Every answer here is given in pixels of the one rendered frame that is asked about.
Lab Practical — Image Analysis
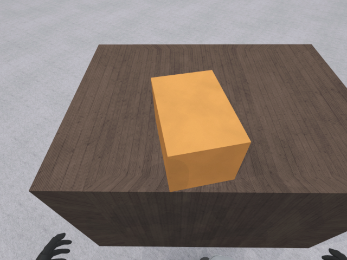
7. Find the pedestal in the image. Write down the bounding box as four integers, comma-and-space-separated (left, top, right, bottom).
29, 44, 347, 248

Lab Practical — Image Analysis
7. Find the carton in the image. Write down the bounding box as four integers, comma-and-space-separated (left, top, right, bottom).
151, 70, 251, 192

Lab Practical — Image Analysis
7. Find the left robot hand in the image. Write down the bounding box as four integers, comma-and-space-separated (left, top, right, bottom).
36, 233, 72, 260

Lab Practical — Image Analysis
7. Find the right robot hand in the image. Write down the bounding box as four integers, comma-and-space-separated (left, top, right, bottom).
322, 248, 347, 260

